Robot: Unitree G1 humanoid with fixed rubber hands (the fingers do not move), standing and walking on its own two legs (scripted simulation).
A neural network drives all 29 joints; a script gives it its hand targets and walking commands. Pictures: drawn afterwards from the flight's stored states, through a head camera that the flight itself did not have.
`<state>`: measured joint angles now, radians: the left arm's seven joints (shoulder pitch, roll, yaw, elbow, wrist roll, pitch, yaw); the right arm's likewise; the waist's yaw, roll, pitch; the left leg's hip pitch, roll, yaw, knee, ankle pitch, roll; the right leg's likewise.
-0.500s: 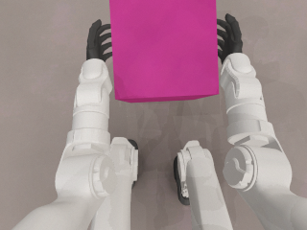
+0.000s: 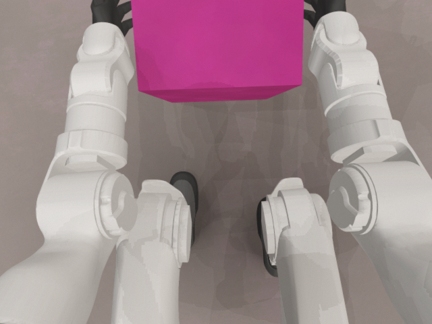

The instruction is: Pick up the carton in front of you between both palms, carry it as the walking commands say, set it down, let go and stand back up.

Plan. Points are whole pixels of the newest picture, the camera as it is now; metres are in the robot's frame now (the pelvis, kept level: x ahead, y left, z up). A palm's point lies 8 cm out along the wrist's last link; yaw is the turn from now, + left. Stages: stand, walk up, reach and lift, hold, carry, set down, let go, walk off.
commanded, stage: set down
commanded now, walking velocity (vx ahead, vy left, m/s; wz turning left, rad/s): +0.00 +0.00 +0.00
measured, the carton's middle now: (217, 35) +0.54 +0.04 -0.23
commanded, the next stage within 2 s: none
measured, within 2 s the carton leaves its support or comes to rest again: rests again in 0.54 s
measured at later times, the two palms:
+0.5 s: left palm (116, 34) +0.53 +0.19 -0.17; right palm (321, 28) +0.54 -0.12 -0.18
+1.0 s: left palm (114, 38) +0.52 +0.19 -0.18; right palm (321, 31) +0.54 -0.12 -0.19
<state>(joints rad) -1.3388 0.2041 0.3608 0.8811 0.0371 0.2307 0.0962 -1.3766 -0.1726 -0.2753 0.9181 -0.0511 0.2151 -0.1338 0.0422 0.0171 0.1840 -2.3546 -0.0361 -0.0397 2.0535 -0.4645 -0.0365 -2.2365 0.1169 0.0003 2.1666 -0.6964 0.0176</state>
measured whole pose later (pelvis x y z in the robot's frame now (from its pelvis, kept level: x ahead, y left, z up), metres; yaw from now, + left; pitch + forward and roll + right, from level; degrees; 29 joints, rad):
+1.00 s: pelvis -0.01 +0.00 -0.02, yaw +0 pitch +38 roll +0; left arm -1.43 0.28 0.47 1.10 0.10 0.11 -0.01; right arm -1.46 -0.19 -0.34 1.04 -0.17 0.14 0.01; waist 0.03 0.04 0.33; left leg -2.31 -0.03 -0.03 2.12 -0.47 -0.03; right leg -2.20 0.13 0.01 2.24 -0.70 0.03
